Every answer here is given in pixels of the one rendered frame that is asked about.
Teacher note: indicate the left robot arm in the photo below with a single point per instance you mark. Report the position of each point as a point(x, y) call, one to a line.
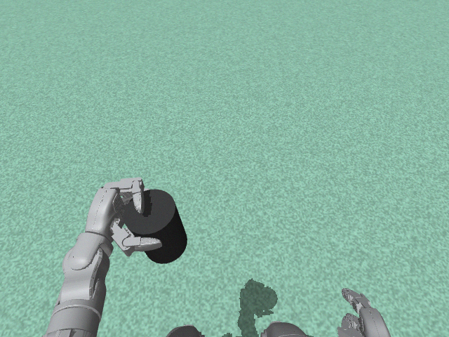
point(78, 310)

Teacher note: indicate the left robot hand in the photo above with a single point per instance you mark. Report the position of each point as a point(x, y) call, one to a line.
point(105, 215)

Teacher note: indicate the can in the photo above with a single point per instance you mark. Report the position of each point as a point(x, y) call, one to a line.
point(160, 220)

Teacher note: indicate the right robot hand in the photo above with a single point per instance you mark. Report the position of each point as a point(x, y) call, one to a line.
point(370, 324)

